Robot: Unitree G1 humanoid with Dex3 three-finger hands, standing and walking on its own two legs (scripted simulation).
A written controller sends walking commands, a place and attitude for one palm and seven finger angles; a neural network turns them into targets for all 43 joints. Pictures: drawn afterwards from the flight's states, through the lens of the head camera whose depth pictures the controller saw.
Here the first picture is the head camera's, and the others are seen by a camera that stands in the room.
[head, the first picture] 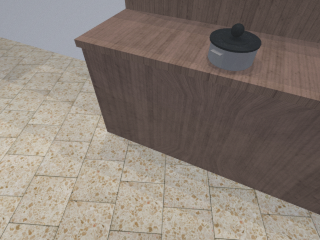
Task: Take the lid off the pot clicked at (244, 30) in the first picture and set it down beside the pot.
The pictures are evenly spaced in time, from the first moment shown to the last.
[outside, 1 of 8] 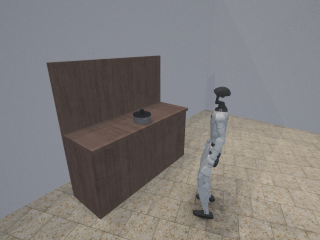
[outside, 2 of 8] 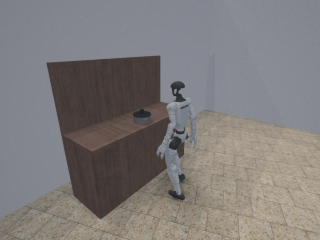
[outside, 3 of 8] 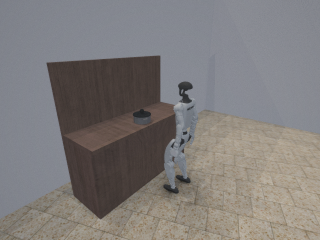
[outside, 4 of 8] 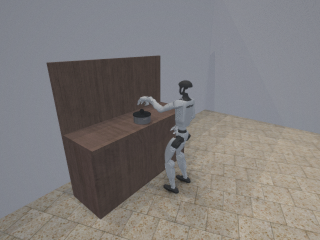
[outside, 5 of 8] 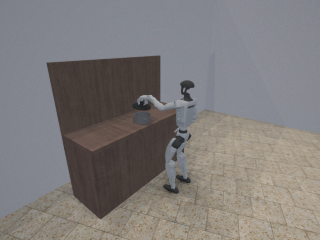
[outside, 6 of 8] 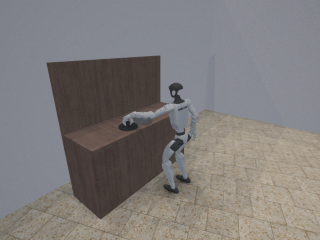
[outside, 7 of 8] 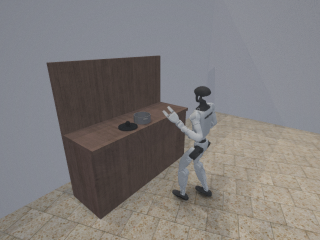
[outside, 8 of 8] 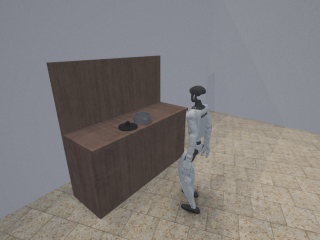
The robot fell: no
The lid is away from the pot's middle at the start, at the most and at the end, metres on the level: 0.00 0.25 0.23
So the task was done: yes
